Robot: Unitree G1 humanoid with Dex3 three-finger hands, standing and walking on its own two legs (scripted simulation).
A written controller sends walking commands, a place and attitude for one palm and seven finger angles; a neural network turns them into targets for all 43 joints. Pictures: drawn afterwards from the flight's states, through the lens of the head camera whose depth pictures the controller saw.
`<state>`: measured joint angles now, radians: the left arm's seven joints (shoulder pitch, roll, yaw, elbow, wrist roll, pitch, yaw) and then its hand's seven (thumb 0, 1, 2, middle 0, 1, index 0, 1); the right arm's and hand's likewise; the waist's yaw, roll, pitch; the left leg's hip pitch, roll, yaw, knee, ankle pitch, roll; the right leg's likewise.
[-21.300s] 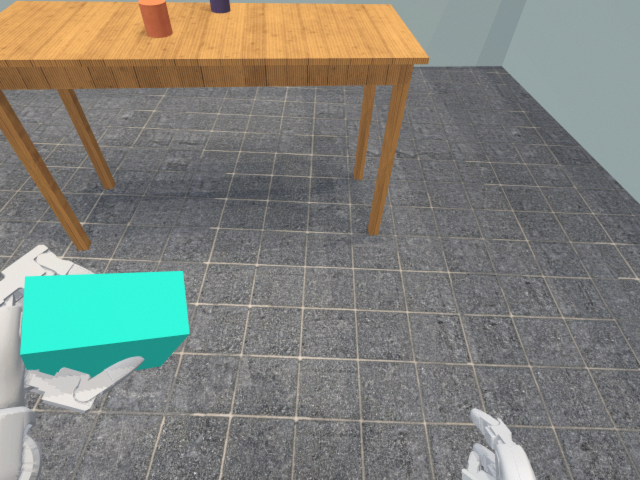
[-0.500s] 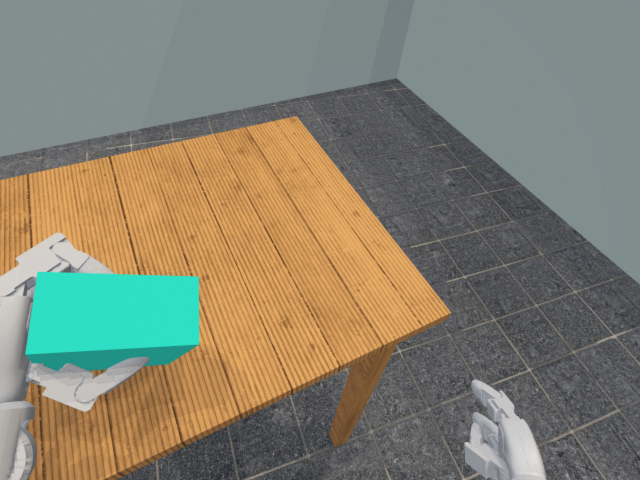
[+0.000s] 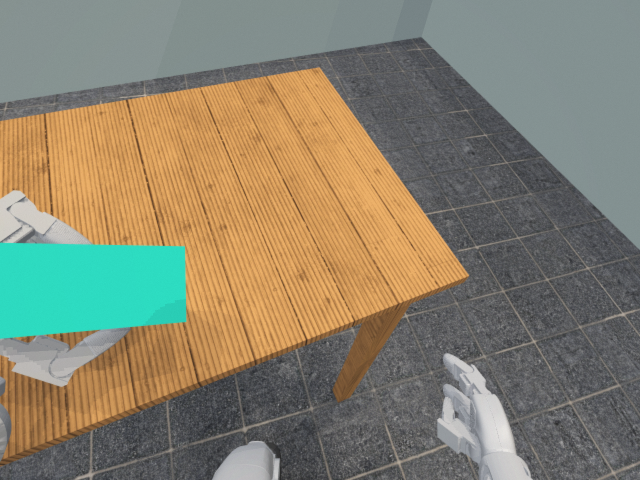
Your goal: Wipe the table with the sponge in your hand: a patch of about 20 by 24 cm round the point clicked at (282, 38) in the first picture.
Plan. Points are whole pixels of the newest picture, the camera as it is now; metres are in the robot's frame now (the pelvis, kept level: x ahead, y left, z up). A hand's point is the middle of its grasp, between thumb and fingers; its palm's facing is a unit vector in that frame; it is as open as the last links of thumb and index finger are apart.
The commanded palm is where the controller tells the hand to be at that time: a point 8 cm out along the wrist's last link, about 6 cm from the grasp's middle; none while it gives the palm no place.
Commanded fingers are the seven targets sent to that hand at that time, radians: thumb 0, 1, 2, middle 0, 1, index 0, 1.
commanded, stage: shuffle to correct the standing spot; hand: left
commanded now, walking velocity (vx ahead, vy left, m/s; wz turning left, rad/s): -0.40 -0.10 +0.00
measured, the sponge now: (116, 292) +0.24 +0.22 +0.15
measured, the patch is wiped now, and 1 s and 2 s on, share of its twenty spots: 0.00 0.00 0.00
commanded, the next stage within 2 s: come to a stop and stand still in 0.22 s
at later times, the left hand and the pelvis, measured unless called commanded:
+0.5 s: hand (88, 382) +0.16 +0.19 +0.18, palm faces +0.24 -0.82 -0.52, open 9.9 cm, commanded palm +0.10 +0.25 +0.19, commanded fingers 0.00 0.10 1.30 -1.20 -1.60 -1.20 -1.60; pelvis -0.07 -0.03 +0.00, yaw -2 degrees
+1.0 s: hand out of the picture +0.11 +0.22 +0.18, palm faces +0.36 -0.81 -0.46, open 9.9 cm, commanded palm +0.06 +0.27 +0.19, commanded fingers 0.00 0.10 1.30 -1.20 -1.60 -1.20 -1.60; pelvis -0.10 -0.02 +0.00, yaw +1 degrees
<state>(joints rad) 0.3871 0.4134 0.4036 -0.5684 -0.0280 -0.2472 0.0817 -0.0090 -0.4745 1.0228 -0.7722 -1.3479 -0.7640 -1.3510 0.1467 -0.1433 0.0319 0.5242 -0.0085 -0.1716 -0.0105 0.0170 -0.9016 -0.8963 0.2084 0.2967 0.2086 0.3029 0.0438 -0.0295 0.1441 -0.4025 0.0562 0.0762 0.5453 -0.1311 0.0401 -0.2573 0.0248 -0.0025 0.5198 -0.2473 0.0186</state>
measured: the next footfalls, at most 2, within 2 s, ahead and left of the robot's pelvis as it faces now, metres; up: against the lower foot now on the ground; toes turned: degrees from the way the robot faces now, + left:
right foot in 0.50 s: -0.04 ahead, -0.12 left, +0.00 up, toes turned +2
left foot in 0.74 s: -0.05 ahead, +0.09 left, +0.00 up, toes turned -1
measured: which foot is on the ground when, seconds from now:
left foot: down 0.00-0.50, up 0.52-0.72, down 0.74-1.00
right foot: down 0.00-0.24, up 0.26-0.48, down 0.50-1.00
